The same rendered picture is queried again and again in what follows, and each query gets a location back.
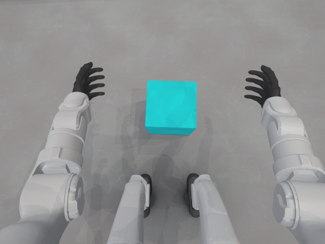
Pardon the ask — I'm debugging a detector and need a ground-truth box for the carton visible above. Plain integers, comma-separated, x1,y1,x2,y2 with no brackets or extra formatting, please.
145,80,197,135

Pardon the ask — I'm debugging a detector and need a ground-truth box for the right robot hand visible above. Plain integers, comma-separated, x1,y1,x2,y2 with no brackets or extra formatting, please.
244,65,281,108

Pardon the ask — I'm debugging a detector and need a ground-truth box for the left robot hand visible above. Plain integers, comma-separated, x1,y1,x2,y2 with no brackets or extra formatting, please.
73,62,105,101

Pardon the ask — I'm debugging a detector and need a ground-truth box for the robot thigh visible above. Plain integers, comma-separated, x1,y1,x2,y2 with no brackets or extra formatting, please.
107,180,150,244
191,180,241,244

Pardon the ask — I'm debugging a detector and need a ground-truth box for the right robot upper arm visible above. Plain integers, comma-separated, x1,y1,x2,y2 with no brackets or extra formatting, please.
272,180,325,244

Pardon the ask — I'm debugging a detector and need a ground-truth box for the right robot thigh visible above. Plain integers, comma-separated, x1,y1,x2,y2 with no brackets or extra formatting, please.
191,180,241,244

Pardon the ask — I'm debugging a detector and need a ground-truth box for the left robot thigh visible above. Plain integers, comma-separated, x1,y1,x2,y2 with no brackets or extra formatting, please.
107,180,150,244

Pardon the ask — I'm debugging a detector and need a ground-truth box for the robot right forearm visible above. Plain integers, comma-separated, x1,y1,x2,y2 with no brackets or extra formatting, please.
261,97,325,183

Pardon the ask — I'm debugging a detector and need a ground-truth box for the left robot upper arm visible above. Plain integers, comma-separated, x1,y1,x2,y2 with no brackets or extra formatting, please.
0,173,85,244

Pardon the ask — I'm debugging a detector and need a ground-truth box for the robot left forearm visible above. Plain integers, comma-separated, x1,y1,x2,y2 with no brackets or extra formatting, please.
19,92,91,216

